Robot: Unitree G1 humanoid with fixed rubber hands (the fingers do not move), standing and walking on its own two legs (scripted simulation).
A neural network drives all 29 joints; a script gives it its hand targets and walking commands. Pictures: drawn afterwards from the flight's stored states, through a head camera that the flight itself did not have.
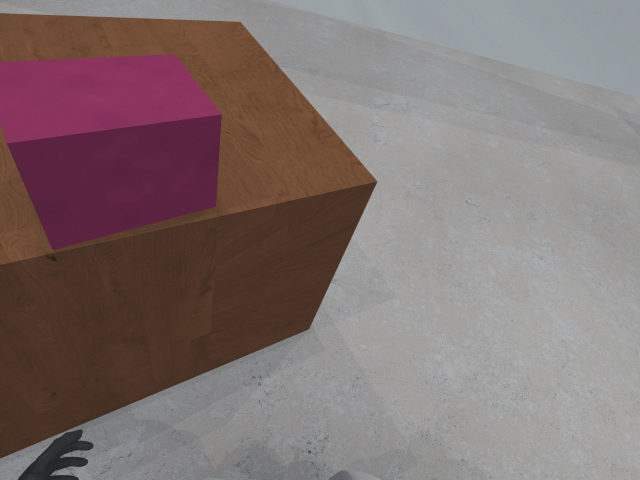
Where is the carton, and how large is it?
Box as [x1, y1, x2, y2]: [0, 54, 221, 249]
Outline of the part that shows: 174,54 0,62 0,122 6,142 52,249 215,206 221,114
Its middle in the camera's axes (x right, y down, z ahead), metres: -0.32 -0.14 +0.60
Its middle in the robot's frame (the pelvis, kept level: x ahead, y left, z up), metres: +0.55 +0.33 +0.04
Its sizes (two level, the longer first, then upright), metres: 0.255 0.179 0.191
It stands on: a pedestal, 0.71 m high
